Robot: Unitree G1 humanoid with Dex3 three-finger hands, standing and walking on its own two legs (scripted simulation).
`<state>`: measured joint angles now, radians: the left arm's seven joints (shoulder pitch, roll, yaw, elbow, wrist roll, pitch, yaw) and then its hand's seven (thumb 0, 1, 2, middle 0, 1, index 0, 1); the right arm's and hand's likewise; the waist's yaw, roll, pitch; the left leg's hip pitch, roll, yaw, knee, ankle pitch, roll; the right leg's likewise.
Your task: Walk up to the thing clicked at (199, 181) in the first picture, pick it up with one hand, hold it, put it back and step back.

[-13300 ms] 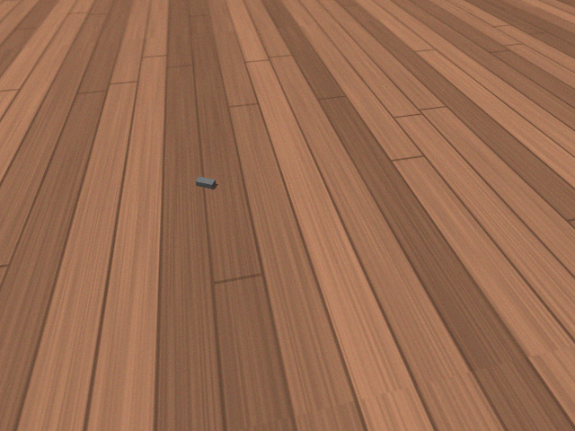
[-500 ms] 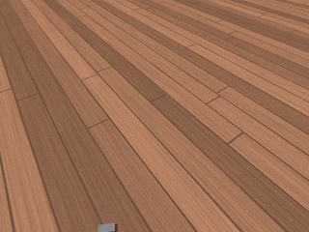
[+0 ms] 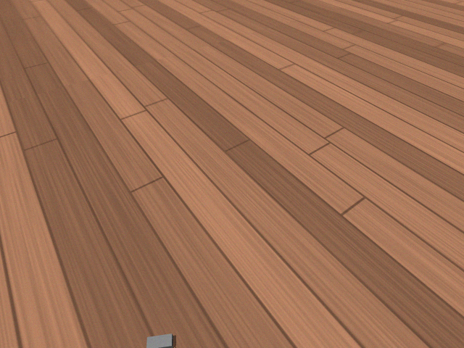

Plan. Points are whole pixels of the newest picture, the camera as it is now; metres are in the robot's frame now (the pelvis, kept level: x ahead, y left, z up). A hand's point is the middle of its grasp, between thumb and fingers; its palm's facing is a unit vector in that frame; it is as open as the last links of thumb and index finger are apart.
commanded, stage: stand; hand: left
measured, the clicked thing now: (160, 342) +0.34 +0.29 -0.77
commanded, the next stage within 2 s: walk up in 0.10 s
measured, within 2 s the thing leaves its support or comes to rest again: neither
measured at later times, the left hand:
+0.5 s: hand out of the picture +0.05 +0.27 -0.16, palm faces +0.04 -0.93 -0.38, open 7.4 cm
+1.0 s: hand out of the picture -0.01 +0.28 -0.16, palm faces +0.06 -0.93 -0.36, open 7.4 cm
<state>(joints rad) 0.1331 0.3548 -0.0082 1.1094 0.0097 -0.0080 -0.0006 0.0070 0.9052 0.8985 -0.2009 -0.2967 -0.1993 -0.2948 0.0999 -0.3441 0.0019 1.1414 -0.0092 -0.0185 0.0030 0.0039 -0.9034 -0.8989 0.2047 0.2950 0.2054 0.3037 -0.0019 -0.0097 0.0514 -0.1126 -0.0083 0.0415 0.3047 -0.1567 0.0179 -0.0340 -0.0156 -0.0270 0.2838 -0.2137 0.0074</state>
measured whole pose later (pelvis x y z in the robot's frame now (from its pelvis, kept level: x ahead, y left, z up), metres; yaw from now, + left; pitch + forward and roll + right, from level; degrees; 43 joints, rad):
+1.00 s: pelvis -0.05 +0.01 -0.01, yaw +4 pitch -3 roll -1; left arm 0.14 0.36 0.03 1.08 0.02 0.01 0.00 0.01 0.91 0.90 -0.20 -0.30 -0.20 -0.29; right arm 0.10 -0.33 -0.03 1.02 -0.01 0.00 0.01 0.00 -0.90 -0.90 0.21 0.30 0.21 0.30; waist 0.01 0.02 0.09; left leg -0.21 0.00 -0.01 0.46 -0.21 0.01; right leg -0.07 0.00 0.03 0.40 -0.28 0.02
